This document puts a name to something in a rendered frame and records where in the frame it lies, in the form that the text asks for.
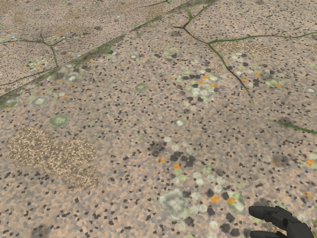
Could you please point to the right robot hand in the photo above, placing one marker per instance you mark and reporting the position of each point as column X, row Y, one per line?
column 282, row 219

